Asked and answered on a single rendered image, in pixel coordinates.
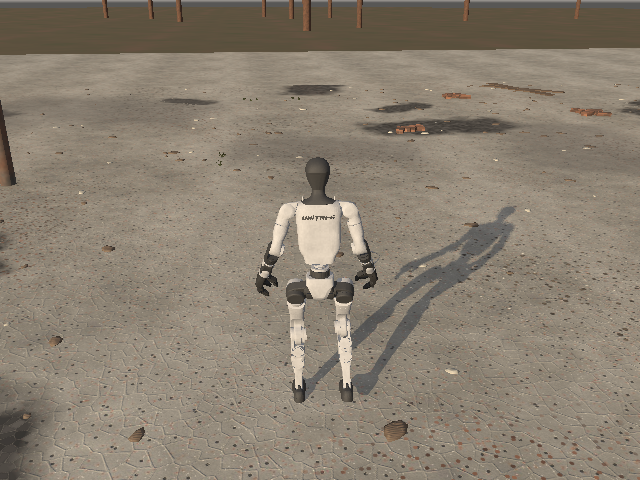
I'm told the robot left hand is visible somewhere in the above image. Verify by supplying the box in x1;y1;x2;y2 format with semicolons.
255;272;278;296

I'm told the right robot thigh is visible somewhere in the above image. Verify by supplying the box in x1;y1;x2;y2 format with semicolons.
334;277;354;337

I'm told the robot left upper arm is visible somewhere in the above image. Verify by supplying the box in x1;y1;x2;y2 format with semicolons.
269;201;298;257

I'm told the robot left forearm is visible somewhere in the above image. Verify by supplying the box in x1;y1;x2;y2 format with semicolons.
259;241;279;278

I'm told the robot right upper arm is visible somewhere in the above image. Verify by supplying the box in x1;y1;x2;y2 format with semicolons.
339;200;367;255

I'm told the robot head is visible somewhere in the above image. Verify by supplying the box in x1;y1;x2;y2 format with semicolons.
301;157;336;205

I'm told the robot right hand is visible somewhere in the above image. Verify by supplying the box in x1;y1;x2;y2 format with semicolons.
355;269;378;289

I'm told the robot right forearm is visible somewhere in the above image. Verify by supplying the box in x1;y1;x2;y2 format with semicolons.
357;239;375;274

